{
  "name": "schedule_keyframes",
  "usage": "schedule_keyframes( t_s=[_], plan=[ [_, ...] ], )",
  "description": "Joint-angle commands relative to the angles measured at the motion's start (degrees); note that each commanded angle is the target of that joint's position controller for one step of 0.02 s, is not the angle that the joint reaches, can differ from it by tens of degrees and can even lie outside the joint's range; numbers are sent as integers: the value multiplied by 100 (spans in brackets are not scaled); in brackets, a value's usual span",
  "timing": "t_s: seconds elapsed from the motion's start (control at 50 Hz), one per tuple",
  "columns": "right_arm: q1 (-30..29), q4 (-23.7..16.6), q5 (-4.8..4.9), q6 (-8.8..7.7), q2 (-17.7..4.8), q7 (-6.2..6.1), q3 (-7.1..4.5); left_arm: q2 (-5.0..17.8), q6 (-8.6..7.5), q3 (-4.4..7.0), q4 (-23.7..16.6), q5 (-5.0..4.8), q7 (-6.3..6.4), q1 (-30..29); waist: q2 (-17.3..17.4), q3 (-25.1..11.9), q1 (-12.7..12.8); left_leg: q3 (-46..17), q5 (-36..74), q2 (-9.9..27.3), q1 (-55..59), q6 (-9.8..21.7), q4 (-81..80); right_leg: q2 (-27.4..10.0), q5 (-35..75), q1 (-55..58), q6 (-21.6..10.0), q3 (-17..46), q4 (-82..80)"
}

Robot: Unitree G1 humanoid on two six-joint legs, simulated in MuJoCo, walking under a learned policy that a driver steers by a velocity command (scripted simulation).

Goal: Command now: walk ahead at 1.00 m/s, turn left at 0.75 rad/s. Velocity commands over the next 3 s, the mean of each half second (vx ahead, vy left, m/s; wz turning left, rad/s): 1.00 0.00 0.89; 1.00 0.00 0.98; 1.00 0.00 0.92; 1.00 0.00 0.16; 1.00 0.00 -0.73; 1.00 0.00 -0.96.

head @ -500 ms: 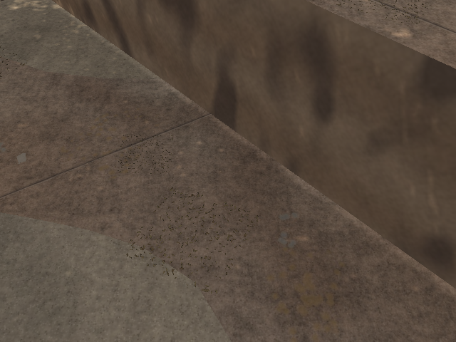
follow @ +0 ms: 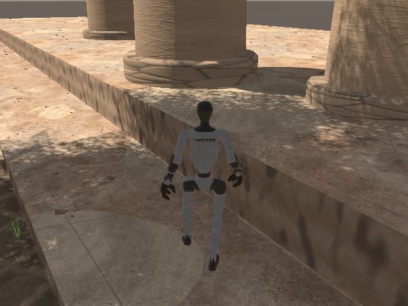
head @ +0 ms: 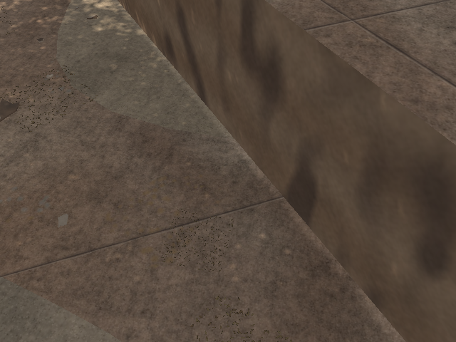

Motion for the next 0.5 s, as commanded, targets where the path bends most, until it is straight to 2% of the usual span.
schedule_keyframes(
  t_s=[0.02, 0.06, 0.08, 0.1, 0.12, 0.14, 0.16, 0.18, 0.2, 0.22, 0.24, 0.26, 0.28, 0.3, 0.32, 0.34, 0.36, 0.4, 0.44, 0.46, 0.5],
  plan=[
    [-610, -568, 35, -37, 113, 128, 114, 207, -214, -14, -348, 2, -32, -604, -517, 726, -281, 300, 967, -6, 201, 98, -1040, -1140, 2712, -896, -97, -96, -1136],
    [-1055, -702, 26, -80, 127, 188, 156, 344, -211, -8, -207, -29, 53, -296, -399, 862, -194, 796, 1283, -289, 610, 255, -1919, -1134, 3825, -635, 104, -427, -1216],
    [-924, -547, 86, -56, 27, 193, 124, 431, -203, -10, -246, -15, 108, -308, -415, 498, -242, 1039, 1370, -684, 1142, 339, -1982, -1044, 5454, -338, 227, -570, -995],
    [-882, -626, 35, -73, 19, 202, 137, 692, -168, 22, -251, -45, 157, -167, -688, 557, -393, 1162, 1174, -767, 1223, 441, -2155, -1265, 6759, -112, 297, -605, -457],
    [-684, -544, 26, -69, -134, 183, 112, 835, -63, 62, -262, -19, 240, -116, -809, 406, -564, 1292, 808, -983, 1422, 533, -2230, -1403, 7816, 253, 344, -582, 64],
    [-203, -397, 7, -75, -282, 138, 57, 949, 53, 98, -298, 17, 300, -187, -920, 154, -872, 1242, 564, -1123, 1976, 627, -2310, -1498, 8138, 332, 322, -537, 777],
    [731, -101, 13, -78, -553, 95, -72, 1073, 189, 145, -437, 90, 334, -487, -954, -392, -1360, 1159, 275, -1332, 3023, 749, -2227, -1592, 8266, 169, 257, -414, 1923],
    [2159, 329, 2, -110, -848, 9, -244, 1162, 297, 173, -590, 172, 336, -879, -823, -881, -1994, 657, -111, -1328, 4422, 1018, -2432, -1622, 7771, -524, 139, -258, 3850],
    [2416, 398, 210, -51, -1042, -150, -458, 984, 301, 190, -661, 132, 227, -1273, 133, -871, -2124, -173, -433, -972, 5397, 1244, -3083, -551, 3182, -1788, 162, -264, 6481],
    [1569, 153, -112, 32, -1857, -169, -574, 216, 147, -50, -1298, 90, 134, -559, 1409, -1161, -717, -3069, 247, 505, 6827, 2360, -3053, 99, -1274, -4575, 535, 402, 8702],
    [1614, -115, -63, 73, -1898, -224, -653, 377, -26, -123, -1548, 50, 169, -935, 393, -2042, -1114, -4680, -1301, 931, 7096, 2757, -4271, -32, -949, -5108, 398, 1642, 8807],
    [1461, -62, -18, 30, -1437, -311, -576, 511, -133, -155, -1552, 74, 142, -1265, -438, -957, -932, -4568, -2011, 844, 5939, 2315, -4982, -423, -453, -5166, 250, 1797, 7863],
    [1240, 33, 4, -16, -1049, -330, -468, 506, -133, -169, -1568, 94, 118, -1313, -844, -222, -504, -4052, -1821, 606, 4828, 1959, -5121, -692, -208, -4805, 244, 1748, 6967],
    [1013, -18, 12, -99, -949, -344, -418, 461, -11, -199, -1503, 205, 125, -1293, -895, 115, -262, -3511, -1254, 297, 3982, 1791, -5101, -806, -294, -4375, 309, 1706, 6583],
    [880, -55, 46, -184, -817, -345, -343, 459, 162, -209, -1498, 301, 122, -1207, -969, 255, -45, -3092, -939, 37, 3279, 1696, -5123, -899, -360, -3931, 415, 1687, 6224],
    [856, -47, 77, -265, -742, -316, -292, 372, 309, -229, -1523, 340, 110, -1209, -898, 339, 72, -2774, -821, -185, 2729, 1648, -5160, -997, -495, -3657, 516, 1626, 5773],
    [911, -39, 80, -343, -798, -286, -292, 303, 392, -244, -1613, 320, 97, -1391, -803, 417, 55, -2573, -615, -338, 2337, 1613, -5214, -1026, -499, -3479, 592, 1495, 5321],
    [952, -35, 66, -410, -870, -272, -303, 191, 411, -307, -1928, 221, 33, -2072, -578, 608, -104, -2265, -390, -668, 1803, 1463, -5375, -1035, 387, -3198, 682, 1285, 4106],
    [1067, -21, 103, -410, -935, -226, -359, 58, 396, -365, -2098, 118, -17, -2646, -249, 631, -404, -2061, -127, -925, 1820, 1191, -5347, -870, 1600, -2860, 648, 1214, 2804],
    [1178, -13, 117, -425, -943, -171, -369, 73, 373, -350, -2117, 48, -6, -2798, -183, 529, -558, -2077, 236, -919, 2006, 1073, -5264, -745, 2037, -2665, 615, 1162, 2369],
    [1445, 57, 134, -435, -946, -131, -400, 212, 350, -287, -2159, 14, 6, -2937, -18, 336, -747, -2237, 887, -779, 2555, 933, -4950, -598, 2344, -2471, 537, 1160, 1902]
  ],
)
Next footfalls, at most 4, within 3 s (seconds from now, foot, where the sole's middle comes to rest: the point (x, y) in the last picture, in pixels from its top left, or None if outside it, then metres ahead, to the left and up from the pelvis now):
0.20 left None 0.39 0.06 -0.78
0.60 right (246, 238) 0.85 0.02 -0.78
1.08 left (125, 208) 0.97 0.46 -0.78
1.46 right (59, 145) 1.28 0.79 -0.78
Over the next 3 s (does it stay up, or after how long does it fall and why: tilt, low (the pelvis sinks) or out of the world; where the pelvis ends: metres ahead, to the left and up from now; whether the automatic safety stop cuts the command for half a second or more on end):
stays up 1.36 1.96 -0.01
